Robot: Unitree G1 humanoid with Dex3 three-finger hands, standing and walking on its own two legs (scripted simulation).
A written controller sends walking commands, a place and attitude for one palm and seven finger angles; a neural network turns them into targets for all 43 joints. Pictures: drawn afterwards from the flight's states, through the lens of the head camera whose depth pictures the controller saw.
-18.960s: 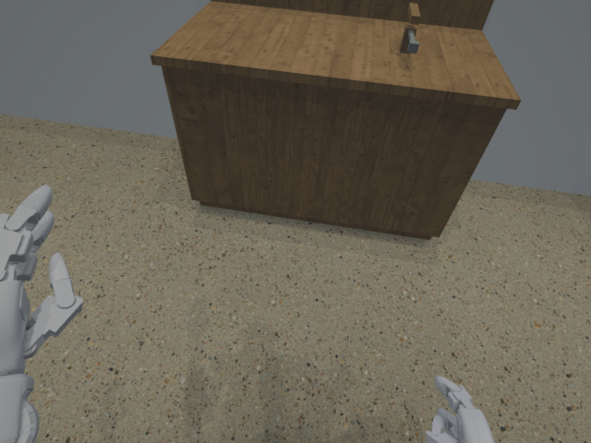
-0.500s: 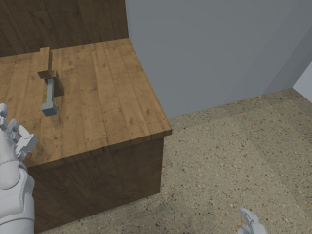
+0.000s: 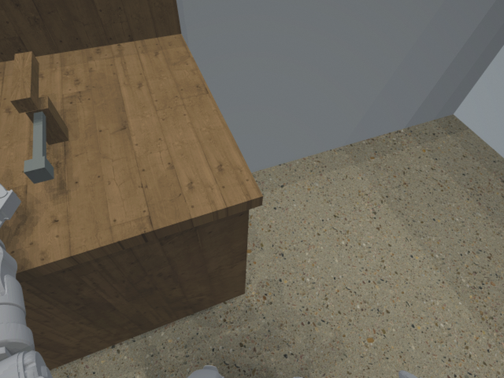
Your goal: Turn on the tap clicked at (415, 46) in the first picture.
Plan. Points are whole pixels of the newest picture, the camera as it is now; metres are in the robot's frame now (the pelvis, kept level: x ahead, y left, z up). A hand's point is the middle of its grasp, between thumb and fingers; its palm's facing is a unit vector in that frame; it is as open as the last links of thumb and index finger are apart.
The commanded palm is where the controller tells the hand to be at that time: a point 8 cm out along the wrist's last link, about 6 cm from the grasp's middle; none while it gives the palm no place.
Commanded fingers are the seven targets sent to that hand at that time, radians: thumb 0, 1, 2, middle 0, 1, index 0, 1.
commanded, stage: reach beside the lever's end, fingers flat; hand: left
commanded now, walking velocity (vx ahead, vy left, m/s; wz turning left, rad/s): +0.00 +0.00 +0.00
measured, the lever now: (39, 169) +0.39 +0.35 +0.09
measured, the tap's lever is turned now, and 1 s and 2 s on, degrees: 0 0 18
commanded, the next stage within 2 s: push the lever round in 0.66 s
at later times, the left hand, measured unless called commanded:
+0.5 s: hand (3, 202) +0.34 +0.39 +0.08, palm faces +0.65 -0.76 -0.08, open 7.8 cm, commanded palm +0.30 +0.41 +0.09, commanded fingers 0.00 0.90 0.90 -0.15 -0.15 -0.15 -0.15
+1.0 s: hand (19, 198) +0.34 +0.37 +0.08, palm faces +0.61 -0.79 -0.07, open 7.8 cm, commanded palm +0.30 +0.39 +0.09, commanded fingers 0.00 0.90 0.90 -0.15 -0.15 -0.15 -0.15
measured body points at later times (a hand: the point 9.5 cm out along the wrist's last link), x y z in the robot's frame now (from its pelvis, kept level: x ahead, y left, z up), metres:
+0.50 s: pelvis +0.01 +0.02 +0.00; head +0.06 +0.03 +0.45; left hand +0.30 +0.43 +0.09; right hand +0.10 -0.25 -0.11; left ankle +0.01 +0.11 -0.70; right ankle +0.00 -0.10 -0.70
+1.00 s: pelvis +0.00 +0.01 +0.00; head +0.05 +0.02 +0.45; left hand +0.31 +0.41 +0.09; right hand +0.10 -0.25 -0.11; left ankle +0.01 +0.11 -0.70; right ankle +0.00 -0.10 -0.70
